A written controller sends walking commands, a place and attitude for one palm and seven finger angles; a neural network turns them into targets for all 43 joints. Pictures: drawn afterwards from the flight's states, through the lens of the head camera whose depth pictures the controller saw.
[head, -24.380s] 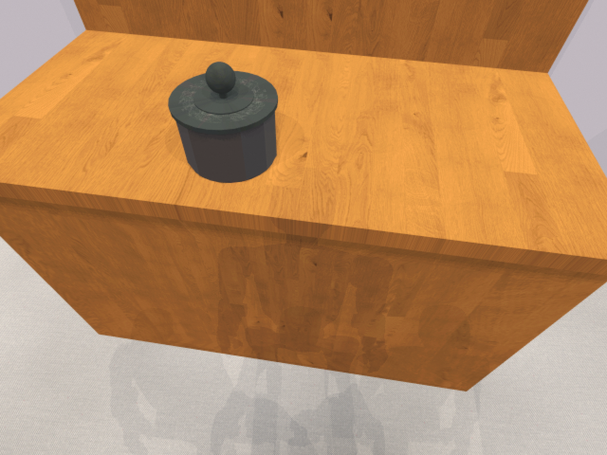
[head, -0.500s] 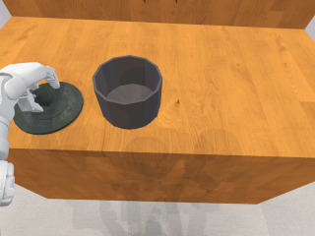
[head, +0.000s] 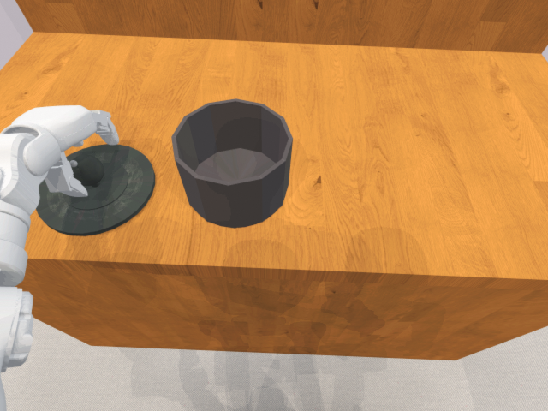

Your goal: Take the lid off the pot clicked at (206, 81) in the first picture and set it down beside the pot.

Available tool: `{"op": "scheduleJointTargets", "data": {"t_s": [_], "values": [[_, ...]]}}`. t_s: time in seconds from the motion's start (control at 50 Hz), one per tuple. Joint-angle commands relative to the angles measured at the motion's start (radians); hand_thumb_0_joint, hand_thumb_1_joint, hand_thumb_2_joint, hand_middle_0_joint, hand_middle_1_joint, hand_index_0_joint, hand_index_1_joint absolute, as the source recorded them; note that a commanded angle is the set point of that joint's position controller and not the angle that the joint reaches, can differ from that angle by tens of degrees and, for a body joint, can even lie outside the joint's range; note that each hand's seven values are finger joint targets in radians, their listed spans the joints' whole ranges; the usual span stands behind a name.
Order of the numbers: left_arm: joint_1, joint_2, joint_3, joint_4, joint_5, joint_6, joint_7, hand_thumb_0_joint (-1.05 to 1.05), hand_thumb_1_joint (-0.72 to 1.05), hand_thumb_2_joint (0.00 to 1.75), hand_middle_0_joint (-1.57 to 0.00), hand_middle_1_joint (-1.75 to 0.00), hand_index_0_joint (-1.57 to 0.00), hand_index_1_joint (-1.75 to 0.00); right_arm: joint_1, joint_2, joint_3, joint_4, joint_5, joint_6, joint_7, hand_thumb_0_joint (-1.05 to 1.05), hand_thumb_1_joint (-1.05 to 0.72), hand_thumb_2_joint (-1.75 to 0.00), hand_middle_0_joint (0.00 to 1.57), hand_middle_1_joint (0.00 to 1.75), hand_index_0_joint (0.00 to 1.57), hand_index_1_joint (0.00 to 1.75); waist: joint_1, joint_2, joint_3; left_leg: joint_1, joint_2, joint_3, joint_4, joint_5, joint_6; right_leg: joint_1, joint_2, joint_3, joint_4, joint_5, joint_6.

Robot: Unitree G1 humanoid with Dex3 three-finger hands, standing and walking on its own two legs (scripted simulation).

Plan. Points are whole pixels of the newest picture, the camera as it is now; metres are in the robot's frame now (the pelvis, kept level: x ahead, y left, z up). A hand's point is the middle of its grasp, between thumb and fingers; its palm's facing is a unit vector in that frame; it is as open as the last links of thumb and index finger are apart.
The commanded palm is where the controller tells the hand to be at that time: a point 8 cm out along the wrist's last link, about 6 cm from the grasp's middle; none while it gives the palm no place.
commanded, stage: raise the empty hand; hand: left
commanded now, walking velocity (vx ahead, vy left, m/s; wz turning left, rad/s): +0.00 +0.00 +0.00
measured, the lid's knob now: (86, 170) +0.46 +0.28 +0.07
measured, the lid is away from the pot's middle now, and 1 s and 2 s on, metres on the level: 0.23 0.23 0.23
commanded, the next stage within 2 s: draw the hand back to the body in 1.18 s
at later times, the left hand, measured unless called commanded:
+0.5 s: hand (54, 128) +0.45 +0.29 +0.16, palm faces -0.32 -0.04 -0.95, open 11.1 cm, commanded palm +0.45 +0.29 +0.23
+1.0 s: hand (16, 100) +0.45 +0.30 +0.21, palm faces -0.28 -0.04 -0.96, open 11.1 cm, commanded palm +0.44 +0.29 +0.28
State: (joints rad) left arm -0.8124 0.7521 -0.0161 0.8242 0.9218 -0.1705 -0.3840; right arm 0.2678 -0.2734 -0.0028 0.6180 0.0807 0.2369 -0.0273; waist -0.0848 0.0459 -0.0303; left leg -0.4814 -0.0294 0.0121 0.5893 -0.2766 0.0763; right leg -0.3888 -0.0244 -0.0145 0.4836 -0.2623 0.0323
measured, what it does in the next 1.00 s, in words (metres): stands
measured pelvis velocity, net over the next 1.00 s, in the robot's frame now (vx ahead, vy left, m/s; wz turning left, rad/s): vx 0.00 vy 0.00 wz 0.03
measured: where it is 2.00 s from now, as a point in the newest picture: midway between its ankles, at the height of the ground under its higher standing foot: outside the picture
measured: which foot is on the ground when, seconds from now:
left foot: down 0.00-1.00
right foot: down 0.00-1.00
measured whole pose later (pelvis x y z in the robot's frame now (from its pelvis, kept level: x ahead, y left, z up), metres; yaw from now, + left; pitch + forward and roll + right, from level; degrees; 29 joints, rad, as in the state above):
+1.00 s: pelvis +0.00 +0.00 +0.01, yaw +2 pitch +8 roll -2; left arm -1.03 0.84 -0.08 0.76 0.91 -0.01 -0.55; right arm 0.24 -0.29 0.01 0.62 0.09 0.22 -0.02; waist -0.08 0.04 -0.01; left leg -0.41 -0.04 -0.01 0.51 -0.23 0.07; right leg -0.31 -0.03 -0.04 0.40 -0.23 0.04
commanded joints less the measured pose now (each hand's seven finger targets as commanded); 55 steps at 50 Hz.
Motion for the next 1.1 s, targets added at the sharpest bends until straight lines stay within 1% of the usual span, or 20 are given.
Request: {"op": "scheduleJointTargets", "data": {"t_s": [0.0, 0.08, 0.16, 0.24, 0.32, 0.36, 0.42, 0.46, 0.52, 0.56, 0.62, 0.68, 0.8, 0.82, 0.86, 0.88, 0.92, 0.96, 1.04, 1.08], "values": [[-0.496, 0.341, 0.104, -0.132, -0.020, 0.014, 0.038, 0.00, -0.09, 0.82, -0.43, -0.71, -0.43, -0.71, 0.047, -0.179, -0.054, -0.079, -0.003, -0.029, -0.018, 0.00, -0.90, -0.90, 0.20, 0.30, 0.20, 0.30, -0.012, 0.069, -0.372, 0.381, 0.011, -0.060, -0.049, 0.399, 0.002, -0.017, 0.073, -0.047, -0.040, 0.226, -0.080], [-0.516, 0.279, 0.049, -0.186, -0.013, 0.030, 0.021, 0.00, -0.09, 0.82, -0.43, -0.71, -0.43, -0.71, 0.029, -0.165, -0.052, -0.095, 0.004, -0.032, -0.016, 0.00, -0.90, -0.90, 0.20, 0.30, 0.20, 0.30, -0.016, 0.102, -0.389, 0.423, 0.013, -0.073, -0.055, 0.416, -0.003, -0.020, 0.079, -0.051, -0.045, 0.212, -0.079], [-0.518, 0.353, 0.108, -0.186, -0.022, 0.039, 0.007, 0.00, -0.09, 0.82, -0.43, -0.71, -0.43, -0.71, 0.039, -0.175, -0.052, -0.092, 0.001, -0.033, -0.016, 0.00, -0.90, -0.90, 0.20, 0.30, 0.20, 0.30, -0.008, 0.064, -0.406, 0.417, 0.010, -0.071, -0.060, 0.428, 0.003, 0.020, 0.080, -0.050, -0.051, 0.242, -0.077], [-0.533, 0.318, 0.072, -0.176, -0.014, 0.055, -0.002, 0.00, -0.09, 0.82, -0.43, -0.71, -0.43, -0.71, 0.032, -0.170, -0.053, -0.094, 0.002, -0.037, -0.013, 0.00, -0.90, -0.90, 0.20, 0.30, 0.20, 0.30, -0.011, 0.069, -0.386, 0.417, 0.008, -0.068, -0.065, 0.432, 0.002, 0.019, 0.079, -0.051, -0.058, 0.242, -0.077], [-0.550, 0.361, 0.099, -0.213, -0.016, 0.064, -0.011, 0.00, -0.09, 0.82, -0.43, -0.71, -0.43, -0.71, 0.028, -0.175, -0.052, -0.101, -0.003, -0.039, -0.008, 0.00, -0.90, -0.90, 0.20, 0.30, 0.20, 0.30, -0.005, 0.084, -0.430, 0.428, 0.004, -0.067, -0.068, 0.477, 0.002, 0.063, 0.079, -0.045, -0.062, 0.280, -0.078], [-0.522, 0.321, 0.069, -0.145, -0.018, 0.078, -0.023, 0.00, -0.09, 0.82, -0.43, -0.71, -0.43, -0.71, 0.022, -0.172, -0.048, -0.099, 0.004, -0.040, -0.010, 0.00, -0.90, -0.90, 0.20, 0.30, 0.20, 0.30, -0.012, 0.049, -0.366, 0.389, 0.004, -0.063, -0.079, 0.421, 0.001, 0.047, 0.077, -0.050, -0.069, 0.256, -0.074], [-0.565, 0.401, 0.117, -0.215, -0.014, 0.081, -0.030, 0.00, -0.09, 0.82, -0.43, -0.71, -0.43, -0.71, 0.015, -0.180, -0.051, -0.110, -0.001, -0.040, -0.009, 0.00, -0.90, -0.90, 0.20, 0.30, 0.20, 0.30, 0.000, 0.068, -0.423, 0.398, -0.004, -0.054, -0.081, 0.427, 0.008, 0.102, 0.075, -0.041, -0.072, 0.287, -0.076], [-0.581, 0.363, 0.086, -0.201, -0.013, 0.089, -0.042, 0.00, -0.09, 0.82, -0.43, -0.71, -0.43, -0.71, 0.011, -0.174, -0.048, -0.103, 0.005, -0.041, -0.012, 0.00, -0.90, -0.90, 0.20, 0.30, 0.20, 0.30, -0.010, 0.063, -0.388, 0.399, 0.001, -0.061, -0.085, 0.446, 0.003, 0.081, 0.075, -0.050, -0.073, 0.287, -0.074], [-0.559, 0.371, 0.098, -0.247, -0.020, 0.095, -0.054, 0.00, -0.09, 0.82, -0.43, -0.71, -0.43, -0.71, 0.013, -0.175, -0.053, -0.111, -0.002, -0.043, -0.003, 0.00, -0.90, -0.90, 0.20, 0.30, 0.20, 0.30, -0.006, 0.092, -0.430, 0.446, 0.002, -0.067, -0.069, 0.539, 0.004, 0.078, 0.079, -0.045, -0.074, 0.313, -0.072], [-0.533, 0.390, 0.116, -0.190, -0.025, 0.106, -0.065, 0.00, -0.09, 0.82, -0.43, -0.71, -0.43, -0.71, 0.011, -0.179, -0.047, -0.103, 0.002, -0.042, -0.003, 0.00, -0.90, -0.90, 0.20, 0.30, 0.20, 0.30, -0.003, 0.047, -0.373, 0.389, -0.001, -0.058, -0.082, 0.454, 0.003, 0.089, 0.077, -0.052, -0.080, 0.295, -0.071], [-0.593, 0.404, 0.111, -0.270, -0.022, 0.111, -0.075, 0.00, -0.09, 0.82, -0.43, -0.71, -0.43, -0.71, 0.004, -0.180, -0.051, -0.113, -0.002, -0.038, 0.001, 0.00, -0.90, -0.90, 0.20, 0.30, 0.20, 0.30, -0.002, 0.063, -0.435, 0.419, -0.005, -0.060, -0.081, 0.496, 0.007, 0.112, 0.076, -0.047, -0.081, 0.323, -0.071], [-0.558, 0.368, 0.086, -0.187, -0.027, 0.128, -0.094, 0.00, -0.09, 0.82, -0.43, -0.71, -0.43, -0.71, 0.002, -0.178, -0.047, -0.102, 0.006, -0.041, -0.004, 0.00, -0.90, -0.90, 0.20, 0.30, 0.20, 0.30, -0.012, 0.036, -0.365, 0.389, -0.007, -0.055, -0.080, 0.451, 0.006, 0.080, 0.077, -0.054, -0.088, 0.298, -0.067], [-0.689, 0.420, 0.096, -0.343, -0.031, 0.128, -0.105, 0.00, -0.09, 0.82, -0.43, -0.71, -0.43, -0.71, -0.015, -0.188, -0.051, -0.108, 0.002, -0.044, 0.001, 0.00, -0.90, -0.90, 0.20, 0.30, 0.20, 0.30, -0.008, 0.114, -0.438, 0.471, -0.006, -0.072, -0.079, 0.525, 0.000, 0.088, 0.070, -0.047, -0.094, 0.309, -0.075], [-0.677, 0.399, 0.087, -0.309, -0.020, 0.134, -0.109, 0.00, -0.09, 0.82, -0.43, -0.71, -0.43, -0.71, -0.010, -0.177, -0.047, -0.109, -0.002, -0.045, 0.003, 0.00, -0.90, -0.90, 0.20, 0.30, 0.20, 0.30, -0.008, 0.111, -0.445, 0.467, -0.010, -0.076, -0.080, 0.525, 0.002, 0.084, 0.081, -0.049, -0.093, 0.298, -0.072], [-0.608, 0.348, 0.051, -0.138, -0.026, 0.154, -0.122, 0.00, -0.09, 0.82, -0.43, -0.71, -0.43, -0.71, 0.002, -0.179, -0.038, -0.088, 0.010, -0.045, -0.003, 0.00, -0.90, -0.90, 0.20, 0.30, 0.20, 0.30, -0.016, 0.025, -0.336, 0.381, -0.010, -0.054, -0.092, 0.404, 0.001, 0.063, 0.079, -0.061, -0.100, 0.261, -0.066], [-0.609, 0.372, 0.063, -0.102, -0.026, 0.158, -0.124, 0.00, -0.09, 0.82, -0.43, -0.71, -0.43, -0.71, 0.004, -0.184, -0.036, -0.087, 0.013, -0.043, -0.005, 0.00, -0.90, -0.90, 0.20, 0.30, 0.20, 0.30, -0.009, 0.004, -0.314, 0.345, -0.012, -0.046, -0.103, 0.343, 0.000, 0.077, 0.077, -0.063, -0.100, 0.247, -0.067], [-0.778, 0.368, 0.027, -0.305, -0.014, 0.151, -0.122, 0.00, -0.09, 0.82, -0.43, -0.71, -0.43, -0.71, -0.020, -0.181, -0.042, -0.109, 0.007, -0.041, 0.000, 0.00, -0.90, -0.90, 0.20, 0.30, 0.20, 0.30, -0.010, 0.087, -0.436, 0.432, -0.015, -0.058, -0.106, 0.418, 0.003, 0.110, 0.074, -0.051, -0.097, 0.283, -0.073], [-0.797, 0.398, 0.065, -0.357, -0.002, 0.153, -0.115, 0.00, -0.09, 0.82, -0.43, -0.71, -0.43, -0.71, -0.016, -0.175, -0.044, -0.107, 0.004, -0.058, -0.002, 0.00, -0.90, -0.90, 0.20, 0.30, 0.20, 0.30, -0.008, 0.135, -0.476, 0.508, -0.008, -0.080, -0.091, 0.514, 0.000, 0.090, 0.078, -0.048, -0.098, 0.290, -0.074], [-0.707, 0.393, 0.072, -0.203, -0.008, 0.171, -0.131, 0.00, -0.09, 0.82, -0.43, -0.71, -0.43, -0.71, -0.009, -0.181, -0.037, -0.098, 0.006, -0.054, 0.001, 0.00, -0.90, -0.90, 0.20, 0.30, 0.20, 0.30, -0.002, 0.039, -0.378, 0.402, -0.009, -0.069, -0.110, 0.431, -0.003, 0.103, 0.075, -0.061, -0.103, 0.276, -0.071], [-0.733, 0.310, -0.001, -0.209, -0.008, 0.187, -0.138, 0.00, -0.09, 0.82, -0.43, -0.71, -0.43, -0.71, -0.017, -0.175, -0.038, -0.098, 0.010, -0.055, 0.004, 0.00, -0.90, -0.90, 0.20, 0.30, 0.20, 0.30, -0.009, 0.063, -0.361, 0.414, -0.008, -0.070, -0.117, 0.420, -0.007, 0.072, 0.077, -0.064, -0.106, 0.247, -0.073]]}}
